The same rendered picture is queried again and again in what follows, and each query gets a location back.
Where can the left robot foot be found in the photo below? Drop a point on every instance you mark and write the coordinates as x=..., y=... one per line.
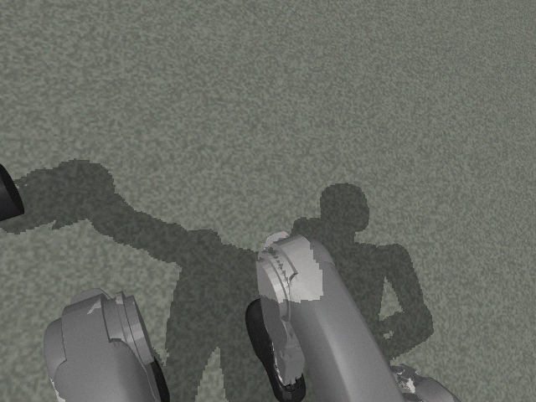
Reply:
x=160, y=380

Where can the can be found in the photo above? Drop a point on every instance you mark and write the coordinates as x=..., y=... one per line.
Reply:
x=11, y=204

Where can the right robot foot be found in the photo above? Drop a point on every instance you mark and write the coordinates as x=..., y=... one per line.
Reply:
x=262, y=345

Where can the right robot hand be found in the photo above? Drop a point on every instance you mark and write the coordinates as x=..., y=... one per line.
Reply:
x=427, y=389

